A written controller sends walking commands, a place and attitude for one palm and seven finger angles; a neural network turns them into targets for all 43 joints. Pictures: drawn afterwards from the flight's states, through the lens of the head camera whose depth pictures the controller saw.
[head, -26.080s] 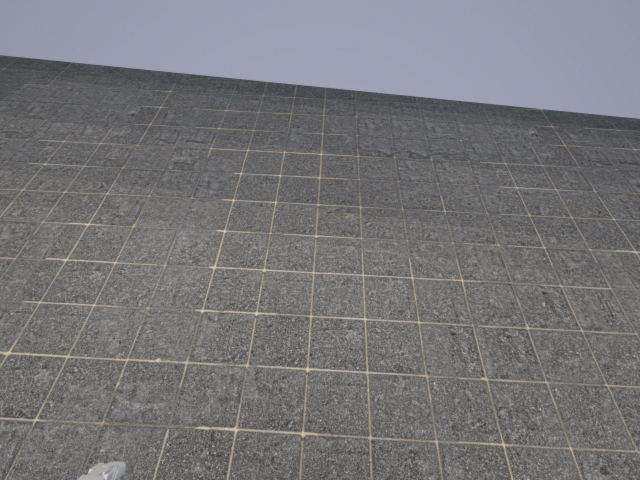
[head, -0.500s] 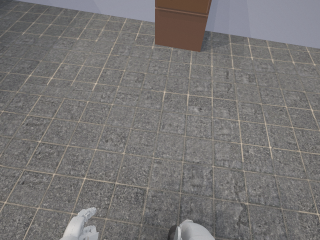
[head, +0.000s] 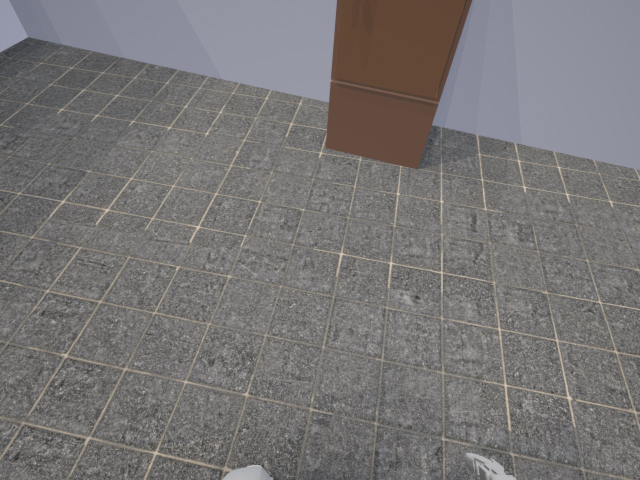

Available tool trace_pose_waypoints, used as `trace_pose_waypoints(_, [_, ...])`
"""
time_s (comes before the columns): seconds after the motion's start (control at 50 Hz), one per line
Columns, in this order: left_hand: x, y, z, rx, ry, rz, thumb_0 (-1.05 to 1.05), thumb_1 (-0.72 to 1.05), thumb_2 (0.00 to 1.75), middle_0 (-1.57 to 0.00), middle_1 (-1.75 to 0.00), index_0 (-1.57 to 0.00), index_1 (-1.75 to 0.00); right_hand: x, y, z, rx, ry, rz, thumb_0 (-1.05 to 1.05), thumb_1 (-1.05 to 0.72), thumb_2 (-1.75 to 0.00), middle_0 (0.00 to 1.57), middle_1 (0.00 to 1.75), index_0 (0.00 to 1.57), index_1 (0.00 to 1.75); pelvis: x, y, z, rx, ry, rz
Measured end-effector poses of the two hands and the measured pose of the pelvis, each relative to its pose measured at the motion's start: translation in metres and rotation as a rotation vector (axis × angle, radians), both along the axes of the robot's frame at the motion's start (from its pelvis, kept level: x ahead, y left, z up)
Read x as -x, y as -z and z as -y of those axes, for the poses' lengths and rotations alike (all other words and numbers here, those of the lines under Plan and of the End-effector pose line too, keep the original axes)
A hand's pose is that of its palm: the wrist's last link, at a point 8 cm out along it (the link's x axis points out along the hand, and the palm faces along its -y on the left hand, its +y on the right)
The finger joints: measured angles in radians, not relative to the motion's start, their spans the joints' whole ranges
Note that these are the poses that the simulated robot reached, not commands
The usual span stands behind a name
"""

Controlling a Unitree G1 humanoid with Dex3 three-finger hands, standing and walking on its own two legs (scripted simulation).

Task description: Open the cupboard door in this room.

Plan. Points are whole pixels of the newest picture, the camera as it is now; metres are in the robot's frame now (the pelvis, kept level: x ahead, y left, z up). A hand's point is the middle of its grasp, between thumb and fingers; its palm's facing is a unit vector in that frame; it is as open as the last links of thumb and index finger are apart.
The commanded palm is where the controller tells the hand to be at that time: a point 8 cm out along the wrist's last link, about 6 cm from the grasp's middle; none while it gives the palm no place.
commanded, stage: turn or walk to find it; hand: left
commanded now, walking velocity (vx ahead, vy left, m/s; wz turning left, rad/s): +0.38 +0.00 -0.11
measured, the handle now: out of the picture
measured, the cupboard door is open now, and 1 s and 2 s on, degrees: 0 0 0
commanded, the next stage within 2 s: stand and wait in 0.74 s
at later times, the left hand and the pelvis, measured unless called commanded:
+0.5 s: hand (271, 331) +0.36 +0.12 -0.15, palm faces -0.12 -0.97 -0.22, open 7.4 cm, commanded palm none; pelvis +0.21 -0.05 -0.01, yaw -4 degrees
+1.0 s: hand (270, 350) +0.34 +0.12 -0.18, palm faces +0.07 -0.99 -0.13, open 7.4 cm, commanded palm none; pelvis +0.41 -0.04 +0.00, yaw -2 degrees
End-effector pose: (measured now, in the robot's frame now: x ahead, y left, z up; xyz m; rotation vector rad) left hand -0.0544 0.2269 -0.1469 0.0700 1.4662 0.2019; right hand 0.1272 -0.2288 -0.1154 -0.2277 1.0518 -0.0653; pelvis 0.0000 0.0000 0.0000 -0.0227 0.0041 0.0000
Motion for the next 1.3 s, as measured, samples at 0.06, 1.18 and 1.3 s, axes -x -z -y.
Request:
trace_pose_waypoints(0.06, [-0.02,0.002,-0.007,0.023,0.024,-0.055,0.01,0.91,0.9,-0.2,-0.3,-0.19,-0.3,-0.012,-0.001,-0.008,0.007,0.034,0.006,0.0,-0.9,-0.9,0.19,0.3,0.2,0.3,-0.024,0.0,-0.01,-0.012,0.029,0.012])
trace_pose_waypoints(1.18, [-0.483,-0.004,0.045,0.025,0.079,0.011,0.01,0.91,0.9,-0.2,-0.3,-0.19,-0.3,-0.396,0.0,0.026,-0.006,0.143,-0.089,-0.03,-0.94,-0.9,0.2,0.3,0.2,0.3,-0.44,-0.013,0.031,-0.011,0.038,0.024])
trace_pose_waypoints(1.3, [-0.532,-0.006,0.045,-0.035,0.117,0.125,0.02,0.92,0.9,-0.2,-0.3,-0.19,-0.3,-0.378,0.014,0.044,-0.023,0.173,-0.175,-0.03,-0.94,-0.9,0.2,0.3,0.2,0.3,-0.456,-0.007,0.044,-0.049,0.038,0.033])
